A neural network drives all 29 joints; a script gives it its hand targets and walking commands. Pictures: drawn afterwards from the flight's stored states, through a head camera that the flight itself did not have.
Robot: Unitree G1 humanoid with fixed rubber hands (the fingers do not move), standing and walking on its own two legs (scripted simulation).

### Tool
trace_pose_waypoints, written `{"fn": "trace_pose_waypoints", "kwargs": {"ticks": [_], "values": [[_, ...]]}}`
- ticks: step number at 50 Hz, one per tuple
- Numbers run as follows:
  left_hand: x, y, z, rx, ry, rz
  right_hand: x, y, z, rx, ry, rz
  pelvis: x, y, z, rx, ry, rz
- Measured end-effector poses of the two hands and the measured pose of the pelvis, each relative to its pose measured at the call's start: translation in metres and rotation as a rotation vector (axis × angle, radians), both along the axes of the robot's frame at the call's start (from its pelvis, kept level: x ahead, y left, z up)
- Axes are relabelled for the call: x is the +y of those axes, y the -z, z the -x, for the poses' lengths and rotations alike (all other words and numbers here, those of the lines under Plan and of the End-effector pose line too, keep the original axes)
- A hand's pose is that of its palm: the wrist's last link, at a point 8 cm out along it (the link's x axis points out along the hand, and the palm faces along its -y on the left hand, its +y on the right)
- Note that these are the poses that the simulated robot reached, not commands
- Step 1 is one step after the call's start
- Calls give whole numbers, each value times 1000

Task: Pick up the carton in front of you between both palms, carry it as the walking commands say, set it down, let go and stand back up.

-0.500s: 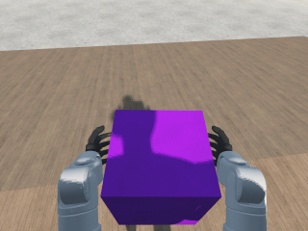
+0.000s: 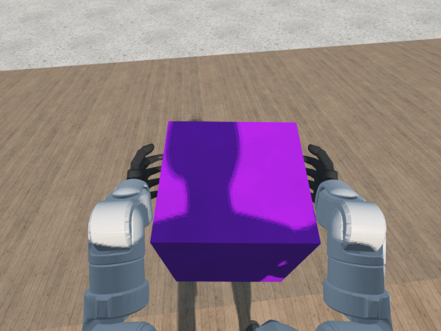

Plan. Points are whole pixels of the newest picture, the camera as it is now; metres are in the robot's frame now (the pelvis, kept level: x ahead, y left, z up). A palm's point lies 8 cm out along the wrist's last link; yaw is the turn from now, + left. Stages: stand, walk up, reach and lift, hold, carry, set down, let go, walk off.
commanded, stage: carry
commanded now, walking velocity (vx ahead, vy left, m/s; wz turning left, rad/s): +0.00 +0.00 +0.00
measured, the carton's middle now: (230, 209) +0.31 +0.00 +0.05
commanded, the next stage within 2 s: none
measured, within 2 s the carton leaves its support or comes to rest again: neither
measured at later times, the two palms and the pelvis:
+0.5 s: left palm (161, 102) +0.52 +0.15 +0.13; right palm (305, 103) +0.51 -0.15 +0.13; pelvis +0.14 +0.00 +0.02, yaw -1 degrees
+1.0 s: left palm (157, 92) +0.54 +0.16 +0.14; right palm (300, 93) +0.54 -0.14 +0.14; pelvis +0.17 +0.02 +0.03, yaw -2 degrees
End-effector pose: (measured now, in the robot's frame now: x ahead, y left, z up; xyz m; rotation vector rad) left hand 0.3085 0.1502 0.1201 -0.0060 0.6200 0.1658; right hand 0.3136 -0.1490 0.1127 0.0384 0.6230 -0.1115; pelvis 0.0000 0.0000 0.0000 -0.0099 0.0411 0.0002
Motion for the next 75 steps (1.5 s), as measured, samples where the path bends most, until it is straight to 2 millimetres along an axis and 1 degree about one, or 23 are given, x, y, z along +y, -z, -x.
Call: {"fn": "trace_pose_waypoints", "kwargs": {"ticks": [3, 6, 11, 14, 17, 20, 24, 29, 34, 39, 49, 55, 60, 67, 72, 75], "values": [[-4, 5, -36, 78, 0, -29, -3, 7, -40, 76, -18, 4, -5, -7, -20, 10, -7, -6], [-5, 6, -67, 117, -6, -23, -4, 6, -74, 115, -18, 4, -8, -15, -39, 24, -8, -12], [-5, -3, -122, 83, 1, -10, -4, -8, -126, 81, -14, 19, -6, -16, -69, 32, 1, -10], [-4, -8, -152, 61, 17, 6, -3, -17, -152, 61, -3, 40, -4, -13, -89, 27, 9, -13], [-3, -10, -175, 80, 27, 17, -2, -22, -172, 79, 6, 52, -3, -14, -109, 35, 16, -18], [-2, -11, -193, 103, 32, 18, -2, -22, -187, 102, 15, 47, -1, -15, -125, 45, 20, -17], [-3, -9, -207, 125, 39, 16, -3, -17, -197, 125, 29, 35, 3, -18, -141, 51, 22, -14], [-4, -11, -221, 119, 50, 15, -3, -18, -207, 119, 43, 32, 7, -21, -154, 55, 25, -13], [-3, -13, -230, 110, 51, 17, -3, -21, -215, 109, 48, 28, 10, -24, -163, 61, 28, -12], [-1, -15, -235, 105, 51, 19, 0, -23, -220, 105, 50, 27, 13, -27, -168, 62, 30, -13], [5, -20, -234, 100, 42, 13, 6, -26, -222, 99, 36, 28, 15, -27, -171, 60, 29, -11], [8, -18, -229, 103, 53, 12, 8, -27, -216, 103, 39, 37, 19, -25, -168, 53, 25, -10], [9, -18, -220, 105, 50, 8, 10, -26, -208, 104, 30, 40, 18, -21, -162, 45, 25, -8], [9, -17, -199, 114, 56, -2, 9, -24, -188, 114, 26, 42, 19, -17, -148, 21, 22, -7], [10, -21, -185, 114, 60, -3, 10, -30, -173, 114, 22, 52, 19, -17, -140, 2, 23, -7], [10, -26, -179, 108, 60, -5, 11, -35, -168, 108, 19, 54, 19, -16, -140, -6, 21, -6]]}}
